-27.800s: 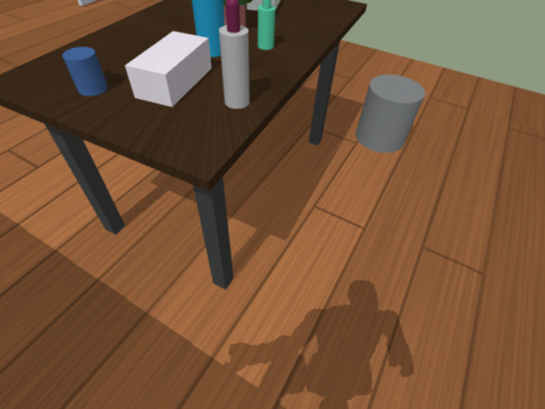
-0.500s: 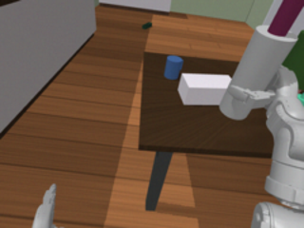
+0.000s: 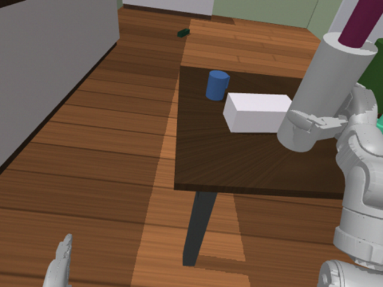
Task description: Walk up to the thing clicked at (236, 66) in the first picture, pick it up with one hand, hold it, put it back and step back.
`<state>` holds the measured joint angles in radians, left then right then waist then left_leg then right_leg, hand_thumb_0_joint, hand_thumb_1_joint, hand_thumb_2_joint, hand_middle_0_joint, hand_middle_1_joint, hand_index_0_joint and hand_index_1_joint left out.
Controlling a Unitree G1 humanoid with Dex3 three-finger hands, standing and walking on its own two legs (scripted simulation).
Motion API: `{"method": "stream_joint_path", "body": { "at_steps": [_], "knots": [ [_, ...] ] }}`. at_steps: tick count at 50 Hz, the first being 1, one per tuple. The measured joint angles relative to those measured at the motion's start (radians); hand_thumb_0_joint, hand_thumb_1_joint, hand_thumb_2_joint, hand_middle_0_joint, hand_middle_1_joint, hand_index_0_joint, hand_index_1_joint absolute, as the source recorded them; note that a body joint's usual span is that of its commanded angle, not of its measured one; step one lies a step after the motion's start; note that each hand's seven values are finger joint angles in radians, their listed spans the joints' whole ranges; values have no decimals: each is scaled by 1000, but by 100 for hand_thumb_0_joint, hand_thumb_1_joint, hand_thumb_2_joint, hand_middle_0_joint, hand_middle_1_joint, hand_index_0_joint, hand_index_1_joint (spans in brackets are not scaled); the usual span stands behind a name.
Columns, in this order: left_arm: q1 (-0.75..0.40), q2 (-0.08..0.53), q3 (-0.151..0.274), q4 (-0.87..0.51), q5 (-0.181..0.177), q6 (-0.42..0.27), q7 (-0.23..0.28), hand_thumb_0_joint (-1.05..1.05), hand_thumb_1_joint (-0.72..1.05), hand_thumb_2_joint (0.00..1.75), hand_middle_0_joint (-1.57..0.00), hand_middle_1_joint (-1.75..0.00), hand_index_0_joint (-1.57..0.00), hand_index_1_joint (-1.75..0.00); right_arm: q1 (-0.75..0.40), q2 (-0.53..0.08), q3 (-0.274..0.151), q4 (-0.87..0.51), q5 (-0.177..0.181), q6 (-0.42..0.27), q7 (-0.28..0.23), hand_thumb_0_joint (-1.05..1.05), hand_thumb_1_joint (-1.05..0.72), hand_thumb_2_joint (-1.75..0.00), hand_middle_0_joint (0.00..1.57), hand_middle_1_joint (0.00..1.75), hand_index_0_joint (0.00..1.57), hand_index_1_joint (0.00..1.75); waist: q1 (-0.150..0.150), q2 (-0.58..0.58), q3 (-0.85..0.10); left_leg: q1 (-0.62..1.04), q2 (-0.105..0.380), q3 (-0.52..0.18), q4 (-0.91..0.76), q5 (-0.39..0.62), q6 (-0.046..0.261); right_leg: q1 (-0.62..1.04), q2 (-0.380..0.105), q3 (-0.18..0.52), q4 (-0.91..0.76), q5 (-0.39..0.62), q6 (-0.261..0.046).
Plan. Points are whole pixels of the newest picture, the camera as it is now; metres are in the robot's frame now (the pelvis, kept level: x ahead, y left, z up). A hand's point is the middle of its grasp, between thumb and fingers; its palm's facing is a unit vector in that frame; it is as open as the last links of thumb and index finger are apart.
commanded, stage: hold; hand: right
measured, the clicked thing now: (327, 81) +0.32 -0.19 +0.34
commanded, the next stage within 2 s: crouch in 0.06 s
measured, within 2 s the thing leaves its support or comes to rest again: neither
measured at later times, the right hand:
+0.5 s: hand (301, 124) +0.36 -0.21 +0.22, palm faces +0.29 +0.96 -0.04, open 10.3 cm
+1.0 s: hand (290, 126) +0.42 -0.23 +0.17, palm faces +0.29 +0.96 -0.02, open 10.3 cm
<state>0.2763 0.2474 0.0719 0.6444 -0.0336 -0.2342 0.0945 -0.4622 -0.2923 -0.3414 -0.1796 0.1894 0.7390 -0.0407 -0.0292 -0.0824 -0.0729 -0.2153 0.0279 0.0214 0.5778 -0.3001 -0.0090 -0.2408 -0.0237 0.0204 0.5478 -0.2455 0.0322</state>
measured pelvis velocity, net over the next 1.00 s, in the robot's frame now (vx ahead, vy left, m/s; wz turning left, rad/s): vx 0.00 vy -0.01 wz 0.02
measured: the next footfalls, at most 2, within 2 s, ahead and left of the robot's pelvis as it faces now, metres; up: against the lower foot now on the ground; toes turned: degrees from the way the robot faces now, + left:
none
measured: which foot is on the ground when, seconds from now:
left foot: down 0.00-1.00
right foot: down 0.00-1.00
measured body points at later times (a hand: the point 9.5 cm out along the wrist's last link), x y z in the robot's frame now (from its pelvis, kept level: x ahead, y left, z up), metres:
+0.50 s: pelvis -0.01 +0.00 +0.00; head -0.04 +0.03 +0.45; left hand +0.15 +0.26 -0.08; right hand +0.34 -0.26 +0.23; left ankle +0.01 +0.12 -0.73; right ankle +0.03 -0.14 -0.73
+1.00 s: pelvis +0.00 -0.01 +0.00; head +0.00 +0.00 +0.44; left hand +0.15 +0.25 -0.07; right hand +0.40 -0.28 +0.18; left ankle +0.01 +0.12 -0.73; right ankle +0.03 -0.14 -0.73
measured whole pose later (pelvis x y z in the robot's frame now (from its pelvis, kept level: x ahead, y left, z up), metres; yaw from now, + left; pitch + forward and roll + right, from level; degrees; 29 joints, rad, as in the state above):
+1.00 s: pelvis +0.00 -0.01 +0.00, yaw +1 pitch +2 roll +0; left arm 0.27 0.22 0.03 0.57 0.01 -0.28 0.12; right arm -0.63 -0.37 -0.37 0.58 0.12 0.21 -0.02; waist 0.05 -0.03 -0.05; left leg -0.36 0.02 0.00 0.61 -0.29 -0.02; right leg -0.39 -0.04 0.00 0.61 -0.26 0.02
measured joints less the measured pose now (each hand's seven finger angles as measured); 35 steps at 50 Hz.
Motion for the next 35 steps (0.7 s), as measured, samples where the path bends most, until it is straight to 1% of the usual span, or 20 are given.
{"method": "stream_joint_path", "body": {
  "at_steps": [5, 8, 10, 15, 18, 20, 22, 25, 29, 32, 35],
  "knots": [
    [-25, 8, 2, 9, 3, -2, 3, -1, -54, 5, -5, -6, -6, -5, -6, 15, 23, 12, 19, 26, 28, -1, 50, -108, 74, 112, 75, 113, 5, -16, 9, 4, 2, 0, -9, 7, -2, 3, 2, 0, -6, 6, -1],
    [-36, 10, 2, -17, 6, -5, 6, -1, -54, 5, -5, -6, -6, -5, 2, 23, 24, 40, 35, 37, 27, -1, 50, -108, 74, 112, 75, 113, 14, -22, 3, 3, 3, -3, -8, 7, -4, 4, 3, -4, -10, 7, -3],
    [-39, 7, 3, -33, 11, -9, 7, -1, -54, 5, -5, -6, -6, -5, 11, 25, 15, 52, 41, 37, 19, -1, 50, -108, 74, 112, 75, 113, 19, -21, -1, 0, 3, -7, -3, 5, -4, 5, 3, -7, -9, 6, -3],
    [-28, -2, -2, -27, 13, -18, 3, -1, -53, 5, -5, -6, -6, -5, 31, 24, -8, 46, 29, 4, -11, -1, 51, -109, 75, 111, 76, 112, 18, -3, -3, -10, -1, -10, 11, -3, 0, -1, -1, -9, 0, 0, 0],
    [-10, -8, 4, -15, 15, -13, 1, -1, -53, 5, -4, -5, -5, -5, 23, 11, -12, 70, 9, -20, -19, -1, 51, -109, 75, 111, 76, 112, 15, 6, 5, -12, -3, -6, 13, -3, 2, -5, -3, -5, 4, -1, 2],
    [-3, -5, 2, -1, 15, -15, 4, -1, -53, 5, -4, -5, -5, -5, 6, 2, -9, 111, -7, -35, -19, -1, 51, -109, 75, 111, 76, 112, 13, 7, 12, -16, -3, -2, 13, -2, 2, -12, -4, -2, 8, 0, 3],
    [-8, -1, -9, 19, 15, -16, 8, -1, -53, 5, -4, -5, -5, -5, -14, -7, -8, 174, -15, -58, -9, -1, 52, -110, 75, 112, 76, 112, 14, 9, 21, -24, -4, 0, 13, 1, 2, -23, -4, 1, 11, 2, 2],
    [-23, -4, -22, 25, 21, -26, 15, -1, -53, 5, -4, -5, -5, -4, -41, -18, -6, 283, -29, -99, 3, -1, 52, -110, 75, 111, 76, 112, 24, 13, 32, -44, -4, 0, 16, 7, 2, -43, -4, 2, 15, 7, 1],
    [-36, -15, -43, 18, 29, -55, 23, -1, -53, 5, -5, -5, -5, -4, -64, -18, 2, 405, -40, -174, 11, -1, 52, -110, 75, 111, 76, 112, 35, 26, 41, -72, -6, -4, 24, 11, 1, -68, -5, -3, 22, 9, 1],
    [-28, -23, -45, -5, 35, -69, 27, -1, -53, 5, -5, -5, -6, -4, -52, -14, 2, 451, -43, -238, 7, -1, 52, -110, 75, 111, 76, 112, 46, 34, 39, -86, -8, -11, 26, 12, 0, -82, -8, -9, 28, 6, 1],
    [-10, -26, -48, -30, 40, -71, 32, -1, -52, 5, -5, -5, -6, -4, -37, -10, -1, 465, -47, -297, -4, -1, 52, -110, 75, 111, 76, 112, 54, 39, 37, -93, -11, -16, 28, 10, -1, -89, -11, -14, 37, -2, -1]
  ]
}}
